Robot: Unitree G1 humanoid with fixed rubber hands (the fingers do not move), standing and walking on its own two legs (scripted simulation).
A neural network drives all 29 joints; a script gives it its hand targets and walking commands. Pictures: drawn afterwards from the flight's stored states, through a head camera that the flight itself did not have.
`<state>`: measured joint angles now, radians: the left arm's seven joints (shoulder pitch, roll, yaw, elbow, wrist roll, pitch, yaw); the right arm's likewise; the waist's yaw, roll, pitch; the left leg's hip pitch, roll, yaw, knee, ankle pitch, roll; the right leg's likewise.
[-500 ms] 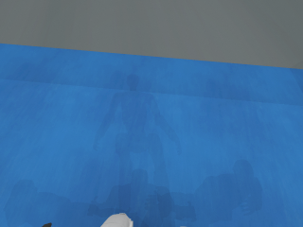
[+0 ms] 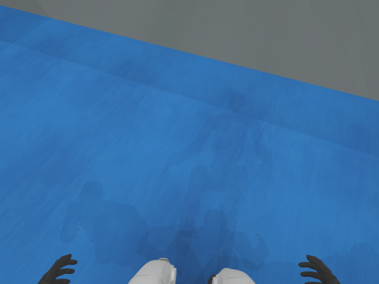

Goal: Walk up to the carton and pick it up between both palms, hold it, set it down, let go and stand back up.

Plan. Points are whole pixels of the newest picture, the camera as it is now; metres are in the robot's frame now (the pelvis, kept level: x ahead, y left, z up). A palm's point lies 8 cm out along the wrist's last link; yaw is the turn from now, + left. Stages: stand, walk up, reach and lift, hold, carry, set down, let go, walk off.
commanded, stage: walk up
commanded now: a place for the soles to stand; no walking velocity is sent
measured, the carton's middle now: out of the picture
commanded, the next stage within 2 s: none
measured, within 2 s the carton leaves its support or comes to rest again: neither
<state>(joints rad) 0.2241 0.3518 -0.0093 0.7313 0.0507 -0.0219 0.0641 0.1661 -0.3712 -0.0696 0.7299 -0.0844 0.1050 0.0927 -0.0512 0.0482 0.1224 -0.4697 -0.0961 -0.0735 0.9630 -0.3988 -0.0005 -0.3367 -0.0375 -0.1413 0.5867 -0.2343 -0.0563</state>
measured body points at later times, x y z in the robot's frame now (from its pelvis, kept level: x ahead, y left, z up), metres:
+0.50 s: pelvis +0.01 +0.10 -0.01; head +0.04 +0.13 +0.44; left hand -0.03 +0.45 -0.11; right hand +0.24 -0.14 -0.10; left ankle -0.01 +0.23 -0.73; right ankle +0.08 +0.01 -0.71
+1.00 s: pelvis +0.02 +0.24 -0.02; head +0.01 +0.27 +0.43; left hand -0.25 +0.49 -0.12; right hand +0.36 +0.22 -0.08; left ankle -0.04 +0.36 -0.73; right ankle +0.10 +0.08 -0.68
